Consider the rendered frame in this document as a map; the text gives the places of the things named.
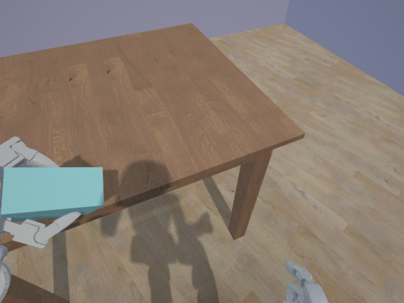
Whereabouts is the right robot hand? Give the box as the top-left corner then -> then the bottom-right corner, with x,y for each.
283,261 -> 329,303

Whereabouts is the left robot hand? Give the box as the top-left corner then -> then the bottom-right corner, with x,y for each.
0,136 -> 81,248

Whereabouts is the sponge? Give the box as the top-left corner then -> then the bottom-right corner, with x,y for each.
1,167 -> 104,222

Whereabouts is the table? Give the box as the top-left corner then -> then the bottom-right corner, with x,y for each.
0,23 -> 305,303

